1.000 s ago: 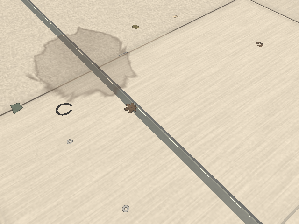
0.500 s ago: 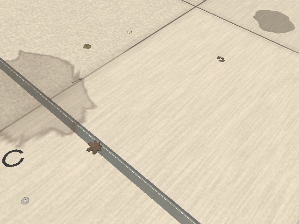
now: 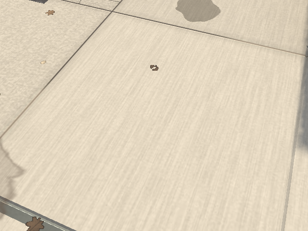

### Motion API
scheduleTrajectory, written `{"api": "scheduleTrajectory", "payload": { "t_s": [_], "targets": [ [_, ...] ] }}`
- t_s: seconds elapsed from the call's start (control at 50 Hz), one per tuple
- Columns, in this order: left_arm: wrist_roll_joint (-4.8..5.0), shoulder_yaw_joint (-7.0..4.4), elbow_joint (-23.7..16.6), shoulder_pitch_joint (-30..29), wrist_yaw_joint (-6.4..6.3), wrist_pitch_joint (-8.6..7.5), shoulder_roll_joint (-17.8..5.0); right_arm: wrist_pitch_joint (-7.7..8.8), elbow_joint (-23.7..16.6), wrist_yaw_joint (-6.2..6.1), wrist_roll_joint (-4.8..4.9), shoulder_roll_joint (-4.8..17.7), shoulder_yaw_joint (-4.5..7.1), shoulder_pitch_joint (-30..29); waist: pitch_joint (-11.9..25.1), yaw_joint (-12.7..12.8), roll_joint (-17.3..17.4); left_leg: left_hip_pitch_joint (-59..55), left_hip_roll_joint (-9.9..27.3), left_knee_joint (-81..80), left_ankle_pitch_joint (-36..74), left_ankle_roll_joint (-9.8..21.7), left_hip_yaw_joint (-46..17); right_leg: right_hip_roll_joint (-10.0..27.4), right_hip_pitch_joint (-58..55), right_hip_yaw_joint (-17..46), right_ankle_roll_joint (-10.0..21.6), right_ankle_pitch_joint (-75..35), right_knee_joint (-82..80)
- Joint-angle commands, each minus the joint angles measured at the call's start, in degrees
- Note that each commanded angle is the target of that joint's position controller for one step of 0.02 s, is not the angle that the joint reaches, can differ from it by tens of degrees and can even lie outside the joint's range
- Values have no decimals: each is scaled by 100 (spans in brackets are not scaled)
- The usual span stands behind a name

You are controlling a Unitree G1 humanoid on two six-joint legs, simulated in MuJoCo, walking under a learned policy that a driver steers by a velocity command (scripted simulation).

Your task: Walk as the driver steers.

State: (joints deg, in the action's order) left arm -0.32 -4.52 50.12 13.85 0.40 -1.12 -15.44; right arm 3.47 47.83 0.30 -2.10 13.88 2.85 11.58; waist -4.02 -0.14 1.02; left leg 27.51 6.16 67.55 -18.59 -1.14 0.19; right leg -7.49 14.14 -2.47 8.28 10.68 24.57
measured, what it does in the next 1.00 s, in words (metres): walks ahead: left foot, then right foot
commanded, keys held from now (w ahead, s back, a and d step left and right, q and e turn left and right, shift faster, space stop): w+e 0.02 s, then w+q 0.38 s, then no key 0.60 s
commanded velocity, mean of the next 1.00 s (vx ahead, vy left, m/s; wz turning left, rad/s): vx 0.31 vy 0.00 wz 0.07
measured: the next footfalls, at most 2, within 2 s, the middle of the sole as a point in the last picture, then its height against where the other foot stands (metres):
left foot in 0.40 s outside the picture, level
right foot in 0.88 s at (176, 215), level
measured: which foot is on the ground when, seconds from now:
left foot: up 0.00-0.38, down 0.40-1.00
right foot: down 0.00-0.42, up 0.44-0.86, down 0.88-1.00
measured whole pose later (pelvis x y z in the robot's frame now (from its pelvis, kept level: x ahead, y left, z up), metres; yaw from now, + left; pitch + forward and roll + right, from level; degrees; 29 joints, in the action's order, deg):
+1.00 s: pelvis +0.42 +0.04 +0.00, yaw +8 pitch -1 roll +0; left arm -0.9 0.1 54.9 12.0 -2.0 -0.9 -11.2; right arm 0.3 57.5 -1.8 -0.6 12.2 0.4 14.7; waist -2.1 -0.9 1.4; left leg 4.4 -4.1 24.4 -18.6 3.7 -0.7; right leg -1.1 15.2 -2.5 2.4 10.5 26.8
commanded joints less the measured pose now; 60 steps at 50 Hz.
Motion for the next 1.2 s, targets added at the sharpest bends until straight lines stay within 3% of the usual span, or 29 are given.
{"api": "scheduleTrajectory", "payload": {
  "t_s": [0.02,0.16,0.26,0.3,0.34,0.36,0.38,0.4,0.42,0.44,0.46,0.48,0.5,0.52,0.54,0.6,0.64,0.7,0.78,0.84,0.86,0.88,0.9,0.92,0.94,0.98,1.0,1.06,1.2],
  "targets": [
    [60,-148,-274,241,-20,-218,-746,-163,-238,35,-79,455,101,413,462,-151,-91,556,98,-435,265,-140,-78,1518,-614,1692,846,-2099,-1184],
    [5,-26,7,1005,-15,-335,-618,-178,-496,137,45,420,32,-707,167,321,-387,1185,74,-2131,1821,49,178,1463,-1420,1044,159,-2725,-1500],
    [-116,64,226,1301,-109,-355,-562,-130,-697,212,93,375,-41,-1357,-155,512,-381,1263,-248,-2978,1875,372,331,1710,-2086,620,74,-3052,-1610],
    [-150,87,282,1213,-166,-359,-599,-105,-719,230,100,386,-43,-1307,-182,392,-393,921,-478,-3304,1573,552,394,1816,-2236,390,9,-3786,-1431],
    [-167,92,298,1026,-225,-378,-707,-102,-578,177,90,469,-1,-825,100,122,-544,149,-853,-3409,1080,783,641,1857,-2346,147,-119,-5691,-727],
    [-196,84,312,973,-247,-362,-772,-89,-417,138,81,571,49,-302,388,-108,-611,-340,-1041,-3460,815,907,706,1867,-2428,61,-169,-6418,-6],
    [-203,69,297,897,-250,-329,-846,-56,-172,104,61,689,118,472,771,-437,-608,-1121,-1170,-3745,793,1049,684,1826,-2281,-22,-205,-6421,1026],
    [-144,78,185,686,-248,-338,-886,-22,59,60,-34,898,215,1370,1180,-924,-422,-2477,-755,-4052,963,1339,75,1699,-1296,-182,-276,-5242,2448],
    [74,190,-70,1039,-168,-391,-408,-39,91,-6,-135,1613,417,1828,1809,-751,878,-4252,1001,-4110,1652,2263,-2574,729,854,-465,-620,-1567,5017],
    [-32,142,-44,1088,-143,-415,-589,-79,109,52,135,1395,369,1414,2026,-446,680,-4363,1548,-4727,3215,2645,-4111,164,1804,321,-597,1754,5888],
    [-77,160,-121,759,-133,-415,-556,-81,26,55,260,1228,330,875,1245,-236,188,-3532,1402,-4695,3695,2474,-3031,646,1986,669,-583,1296,5798],
    [-56,186,-159,555,-121,-443,-519,-64,-20,61,221,819,217,567,766,-143,-152,-2813,1196,-4812,4381,2271,-2350,824,1897,603,-612,1069,5461],
    [-70,183,-130,541,-115,-395,-466,-44,-3,53,207,591,140,420,467,23,-310,-2274,905,-4958,4641,1996,-1782,977,1696,568,-629,1032,5037],
    [-139,194,-133,588,-103,-290,-443,-20,49,31,226,469,83,336,341,159,-201,-1834,650,-5130,4800,1789,-1346,1053,1412,522,-694,995,4658],
    [-169,206,-95,702,-80,-182,-364,16,87,27,207,490,61,333,381,243,-52,-1578,525,-5196,5027,1676,-1067,1049,1113,452,-750,942,4389],
    [-133,235,-68,754,-51,-40,-215,73,203,16,152,726,84,471,569,319,93,-1514,305,-5217,5878,1605,-581,962,997,256,-895,575,3759],
    [-129,250,-91,534,-62,-5,-178,41,255,-3,150,700,47,503,593,263,199,-1695,150,-5167,5930,1404,-366,992,1111,168,-943,229,3112],
    [-90,276,-138,109,-92,32,-145,-20,345,-34,151,653,4,637,651,53,370,-1970,78,-5085,5690,1138,-269,998,1056,94,-940,-226,2327],
    [-53,284,-96,-149,-188,45,-169,-91,493,-96,101,601,-37,738,594,-105,389,-2292,258,-4887,5328,1148,-452,930,848,120,-867,-124,1599],
    [-55,288,50,2,-267,3,-149,-141,572,-155,105,539,-74,607,426,-40,375,-2326,403,-4547,4934,1186,-741,856,409,155,-698,186,719],
    [-70,304,144,181,-290,-37,-100,-147,593,-177,149,512,-92,507,385,105,250,-2195,346,-4360,4553,1052,-778,897,-47,203,-623,-337,-21],
    [-114,284,249,432,-320,-104,-257,-120,589,-191,167,458,-122,546,537,170,-37,-1892,195,-4192,3799,809,-802,1284,-814,609,-548,-1779,-464],
    [-128,215,280,550,-335,-141,-668,-105,614,-186,138,345,-139,1083,826,-176,-609,-1537,-176,-3994,1961,642,-624,2067,-1533,1281,-310,-3812,-87],
    [-1,246,304,305,-309,-81,-549,-209,896,-213,214,148,-169,1500,956,-236,-1068,-1641,-622,-3976,106,540,-368,2453,-1292,1594,339,-4346,3],
    [-22,332,265,135,-261,-54,-248,-297,973,-261,179,294,-156,1326,847,-177,-914,-1876,-655,-4109,-259,513,-338,2454,-918,1729,398,-3809,-199],
    [-72,367,264,-244,-224,-4,-186,-374,1014,-244,140,334,-160,992,480,-217,-728,-2121,-523,-4762,374,530,-535,1835,-412,1299,-85,-2141,-374],
    [-45,356,321,-202,-247,8,-209,-388,1045,-220,133,400,-149,831,240,-122,-586,-2022,-411,-4873,740,538,-629,1564,-378,1061,-263,-1640,-411],
    [30,319,578,61,-281,13,-241,-336,1205,-232,158,279,-216,812,333,-20,-293,-2015,-232,-4958,1351,493,-673,1385,-821,895,-376,-1723,-365],
    [3,327,925,55,-276,45,-134,-331,1509,-300,161,175,-286,793,204,21,-65,-1992,-196,-5073,1238,452,-642,1371,-928,882,-356,-1638,-431]
  ]
}}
